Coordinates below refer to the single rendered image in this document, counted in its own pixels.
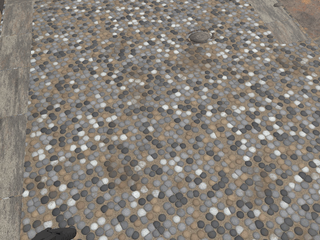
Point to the robot left hand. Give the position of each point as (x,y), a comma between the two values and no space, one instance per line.
(65,233)

